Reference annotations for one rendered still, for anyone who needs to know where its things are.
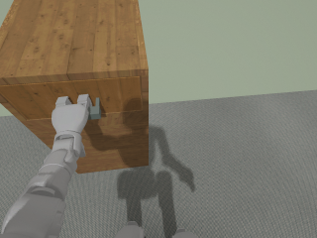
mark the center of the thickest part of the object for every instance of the cabinet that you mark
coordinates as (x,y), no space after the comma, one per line
(62,40)

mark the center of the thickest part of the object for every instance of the robot left upper arm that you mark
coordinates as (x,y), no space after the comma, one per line
(36,216)

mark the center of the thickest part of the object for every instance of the handle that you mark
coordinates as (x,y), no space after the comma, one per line
(94,111)

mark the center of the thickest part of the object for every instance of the robot left shin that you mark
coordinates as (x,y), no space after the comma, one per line
(132,223)

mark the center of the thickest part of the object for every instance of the left robot forearm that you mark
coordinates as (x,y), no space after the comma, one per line
(55,174)

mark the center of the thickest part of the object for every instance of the robot right shin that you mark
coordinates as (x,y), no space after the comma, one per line
(180,230)

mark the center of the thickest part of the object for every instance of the robot shin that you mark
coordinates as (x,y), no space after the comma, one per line
(180,230)
(132,223)

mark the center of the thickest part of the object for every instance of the drawer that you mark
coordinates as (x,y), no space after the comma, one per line
(37,100)

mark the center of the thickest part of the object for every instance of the left robot hand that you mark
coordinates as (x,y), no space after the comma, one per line
(71,117)

